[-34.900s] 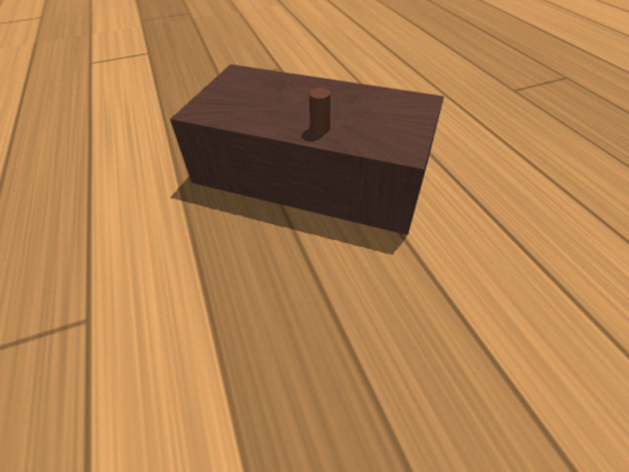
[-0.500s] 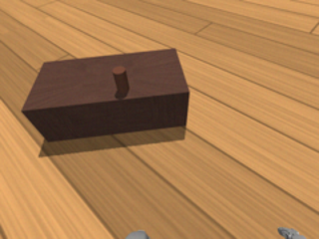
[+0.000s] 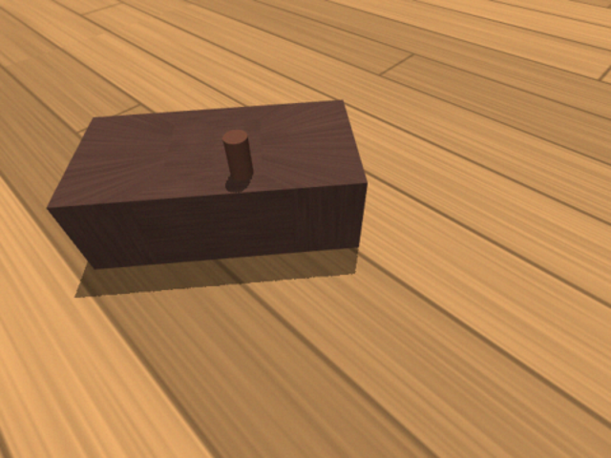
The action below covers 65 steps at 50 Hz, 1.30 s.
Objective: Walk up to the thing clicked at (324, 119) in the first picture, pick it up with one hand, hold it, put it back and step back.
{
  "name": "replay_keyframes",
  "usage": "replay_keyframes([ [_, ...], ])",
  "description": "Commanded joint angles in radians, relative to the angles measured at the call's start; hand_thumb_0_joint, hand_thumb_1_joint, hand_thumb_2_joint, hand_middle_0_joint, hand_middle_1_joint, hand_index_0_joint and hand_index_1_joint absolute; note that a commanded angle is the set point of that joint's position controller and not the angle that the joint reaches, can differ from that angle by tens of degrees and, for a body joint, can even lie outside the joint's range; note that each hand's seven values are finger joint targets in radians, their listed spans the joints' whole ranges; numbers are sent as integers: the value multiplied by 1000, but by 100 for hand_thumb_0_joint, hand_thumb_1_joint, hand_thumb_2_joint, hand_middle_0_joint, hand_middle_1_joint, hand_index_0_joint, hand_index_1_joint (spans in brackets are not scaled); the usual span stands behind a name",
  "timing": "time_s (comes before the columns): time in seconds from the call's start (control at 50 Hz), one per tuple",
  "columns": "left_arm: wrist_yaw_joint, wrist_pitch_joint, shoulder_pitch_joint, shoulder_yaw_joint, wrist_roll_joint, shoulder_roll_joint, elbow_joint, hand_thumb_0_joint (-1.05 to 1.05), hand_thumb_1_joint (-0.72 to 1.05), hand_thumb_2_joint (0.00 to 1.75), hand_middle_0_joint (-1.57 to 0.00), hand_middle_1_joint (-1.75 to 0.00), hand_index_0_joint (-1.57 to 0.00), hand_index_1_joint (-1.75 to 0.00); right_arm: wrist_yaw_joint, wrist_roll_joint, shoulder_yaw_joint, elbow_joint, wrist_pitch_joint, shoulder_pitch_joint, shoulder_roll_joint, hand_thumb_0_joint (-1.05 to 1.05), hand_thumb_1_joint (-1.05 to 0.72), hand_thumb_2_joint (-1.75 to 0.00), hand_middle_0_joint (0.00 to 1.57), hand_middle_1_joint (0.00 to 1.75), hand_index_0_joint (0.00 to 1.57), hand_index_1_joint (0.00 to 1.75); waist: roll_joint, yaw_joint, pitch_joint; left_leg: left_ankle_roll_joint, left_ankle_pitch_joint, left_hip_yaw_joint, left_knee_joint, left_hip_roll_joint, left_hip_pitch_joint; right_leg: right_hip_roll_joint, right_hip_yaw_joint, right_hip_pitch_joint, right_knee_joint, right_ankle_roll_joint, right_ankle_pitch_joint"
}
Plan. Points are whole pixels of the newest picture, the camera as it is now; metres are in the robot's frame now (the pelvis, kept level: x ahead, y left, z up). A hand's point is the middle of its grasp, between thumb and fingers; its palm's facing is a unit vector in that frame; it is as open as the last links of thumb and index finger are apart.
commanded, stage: step back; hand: left
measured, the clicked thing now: (238, 155) +1.10 +0.22 -0.32
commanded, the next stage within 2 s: stand in 0.36 s
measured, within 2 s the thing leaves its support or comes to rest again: neither
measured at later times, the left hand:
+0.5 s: hand out of the picture +0.12 +0.29 -0.15, palm faces +0.04 -0.94 -0.34, open 7.4 cm
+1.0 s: hand out of the picture +0.07 +0.27 -0.13, palm faces +0.01 -0.94 -0.35, open 7.4 cm
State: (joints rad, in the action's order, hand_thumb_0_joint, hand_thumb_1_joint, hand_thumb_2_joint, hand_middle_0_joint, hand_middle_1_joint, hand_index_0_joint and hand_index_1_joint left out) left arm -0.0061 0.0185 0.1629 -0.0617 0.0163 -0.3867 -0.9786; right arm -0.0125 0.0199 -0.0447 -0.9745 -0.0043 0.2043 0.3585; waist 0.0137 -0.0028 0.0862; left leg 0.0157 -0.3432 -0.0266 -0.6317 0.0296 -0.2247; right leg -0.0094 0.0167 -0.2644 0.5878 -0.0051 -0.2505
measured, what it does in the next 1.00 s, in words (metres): stands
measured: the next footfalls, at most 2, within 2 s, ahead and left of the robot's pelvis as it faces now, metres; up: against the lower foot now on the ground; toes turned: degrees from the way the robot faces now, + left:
none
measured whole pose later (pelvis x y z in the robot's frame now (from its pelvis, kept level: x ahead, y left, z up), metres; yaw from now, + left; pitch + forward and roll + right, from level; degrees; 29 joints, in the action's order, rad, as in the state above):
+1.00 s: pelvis +0.01 +0.01 +0.02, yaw +2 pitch -3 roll +0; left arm -0.01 0.01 0.11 0.00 0.01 -0.35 -1.15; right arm -0.02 0.01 -0.01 -1.13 0.01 0.10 0.35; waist 0.01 0.01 0.07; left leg 0.02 -0.18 -0.01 -0.34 0.02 -0.11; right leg -0.05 0.03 -0.14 0.35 0.03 -0.16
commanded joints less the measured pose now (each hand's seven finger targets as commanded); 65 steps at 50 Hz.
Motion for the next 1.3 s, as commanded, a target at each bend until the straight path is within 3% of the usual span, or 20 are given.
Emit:
replay_keyframes([
  [0.0, 28, 43, -15, -72, 18, -321, 51, 0, 90, 90, -20, -30, -20, -30, 28, -5, -30, 69, 4, -35, 164, 0, -90, -90, 20, 30, 20, 30, -129, 45, -56, -13, -229, -92, -221, -45, -191, -382, -515, 11, -372, -196, -310],
  [0.02, 25, 40, -104, -67, 21, -308, 78, 0, 90, 90, -20, -30, -20, -30, 27, -3, -43, 39, 1, 9, 200, 0, -90, -90, 20, 30, 20, 30, -127, 11, -11, -7, -219, -88, -238, -10, -122, -389, -514, -93, -360, -234, -343],
  [0.04, 24, 40, -126, -60, 20, -278, 85, 0, 90, 90, -20, -30, -20, -30, 22, -6, -43, 23, 4, 26, 209, 0, -90, -90, 20, 30, 20, 30, -109, -3, 2, -8, -193, -88, -196, -2, -97, -348, -439, -105, -329, -217, -268],
  [0.08, 25, 42, -114, -52, 18, -244, 71, 0, 90, 90, -20, -30, -20, -30, 16, -9, -38, 10, 9, 3, 191, 0, -90, -90, 20, 30, 20, 30, -122, 12, -30, -24, -158, -82, -173, -24, -117, -280, -302, -37, -281, -170, -121],
  [0.14, 22, 40, -106, -56, 18, -261, 56, 0, 90, 90, -20, -30, -20, -30, 14, -2, -36, 4, 18, 12, 185, 0, -90, -90, 20, 30, 20, 30, -172, 17, -75, -15, -111, -12, -27, -9, -91, -270, -241, 37, -205, -164, 90],
  [0.16, 22, 36, -113, -50, 12, -247, 56, 0, 90, 90, -20, -30, -20, -30, 17, 0, -34, -3, 24, 19, 172, 0, -90, -90, 20, 30, 20, 30, -171, 2, -96, -20, -52, 16, 91, -23, -39, -239, -189, 48, -153, -144, 193],
  [0.2, 22, 28, -123, -33, -3, -206, 56, 0, 90, 90, -20, -30, -20, -30, 24, 10, -46, -25, 33, 40, 188, 0, -90, -90, 20, 30, 20, 30, -112, -14, -154, -32, 280, -43, 203, 13, 70, -172, -100, 58, -30, -64, 342],
  [0.22, 23, 25, -113, -29, -11, -185, 63, 0, 90, 90, -20, -30, -20, -30, 28, 17, -56, -21, 36, 25, 229, 0, -90, -90, 20, 30, 20, 30, -35, -3, -178, -70, 441, -138, 200, 92, 98, -120, -54, 31, 53, -30, 326],
  [0.24, 23, 20, -100, -19, -17, -163, 59, 0, 90, 90, -20, -30, -20, -30, 28, 16, -57, -5, 38, -33, 256, 0, -90, -90, 20, 30, 20, 30, 18, 22, -174, -110, 442, -211, 214, 163, 92, -62, -15, -7, 52, -10, 170],
  [0.26, 24, 16, -88, -20, -21, -179, 33, 0, 90, 90, -20, -30, -20, -30, 23, 1, -52, 4, 35, -104, 272, 0, -90, -90, 20, 30, 20, 30, 42, 42, -154, -156, 352, -197, 193, 177, 7, -33, 2, 57, 16, -6, -6],
  [0.28, 26, 20, -97, -16, -15, -179, 19, 0, 90, 90, -20, -30, -20, -30, 19, 3, -45, 4, 30, -133, 254, 0, -90, -90, 20, 30, 20, 30, 49, 38, -128, -141, 342, -185, 193, 171, -57, -44, -4, 113, -39, -10, -12],
  [0.32, 26, 27, -98, -20, -9, -195, 5, 0, 90, 90, -20, -30, -20, -30, 20, -1, -34, -6, 26, -144, 218, 0, -90, -90, 20, 30, 20, 30, 40, 40, -139, -73, 382, -97, 155, 97, -70, -95, -42, 191, -88, -27, 183],
  [0.36, 16, 18, -93, -2, -19, -164, -28, 0, 90, 90, -20, -30, -20, -30, 24, -9, -20, -24, 45, -87, 225, 0, -90, -90, 20, 30, 20, 30, 20, 13, -135, -57, 426, -120, 234, 104, 4, -101, -60, 174, -84, -20, 275],
  [0.46, 17, 13, -111, 14, -21, -164, -52, 0, 90, 90, -20, -30, -20, -30, 27, -14, -15, -45, 52, -119, 219, 0, -90, -90, 20, 30, 20, 30, 60, 7, -179, -45, 669, -88, 215, 107, 148, -102, -49, 181, -139, -17, 368],
  [0.5, 19, 13, -115, 14, -20, -171, -58, 0, 90, 90, -20, -30, -20, -30, 29, -17, -15, -50, 52, -123, 215, 0, -90, -90, 20, 30, 20, 30, 43, 6, -188, -41, 702, -82, 220, 111, 171, -104, -42, 198, -152, -16, 401],
  [0.6, 16, 11, -122, 20, -14, -170, -82, 0, 90, 90, -20, -30, -20, -30, 30, -22, -7, -55, 44, -150, 205, 0, -90, -90, 20, 30, 20, 30, 6, 4, -173, -41, 598, -61, 266, 101, 169, -111, -47, 217, -207, -4, 386],
  [0.72, 11, 9, -130, 20, -7, -169, -100, 0, 90, 90, -20, -30, -20, -30, 21, -14, -6, -60, 39, -193, 199, 0, -90, -90, 20, 30, 20, 30, 7, 13, -81, -36, 264, -67, 359, 91, 81, -117, -61, 184, -278, 0, 173],
  [0.94, 4, 17, -121, 20, -1, -184, -110, 0, 90, 90, -20, -30, -20, -30, 8, -9, -5, -88, 36, -173, 201, 0, -90, -90, 20, 30, 20, 30, -21, 7, -59, -30, 48, -79, 392, 83, 55, -119, -81, 116, -329, -3, -13],
  [1.1, 6, 21, -100, 24, -6, -188, -108, 0, 90, 90, -20, -30, -20, -30, 6, -8, -1, -101, 34, -138, 200, 0, -90, -90, 20, 30, 20, 30, -39, 6, -91, -31, 124, -73, 361, 80, 58, -127, -95, 133, -327, -9, 11],
  [1.28, 9, 20, -86, 23, -12, -189, -113, 0, 90, 90, -20, -30, -20, -30, 15, -13, 12, -116, 37, -105, 200, 0, -90, -90, 20, 30, 20, 30, -18, 4, -134, -26, 284, -66, 344, 94, 89, -129, -79, 189, -286, -10, 224],
])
